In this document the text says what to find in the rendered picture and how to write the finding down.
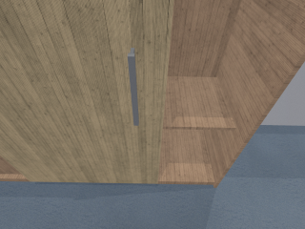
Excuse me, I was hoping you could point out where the wardrobe door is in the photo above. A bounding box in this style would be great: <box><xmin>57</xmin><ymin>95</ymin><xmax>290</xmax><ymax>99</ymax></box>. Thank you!
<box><xmin>0</xmin><ymin>156</ymin><xmax>21</xmax><ymax>175</ymax></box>
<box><xmin>0</xmin><ymin>0</ymin><xmax>174</xmax><ymax>184</ymax></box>

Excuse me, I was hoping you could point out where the handle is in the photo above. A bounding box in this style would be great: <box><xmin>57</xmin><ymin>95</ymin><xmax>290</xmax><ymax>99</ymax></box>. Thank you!
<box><xmin>127</xmin><ymin>48</ymin><xmax>139</xmax><ymax>126</ymax></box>

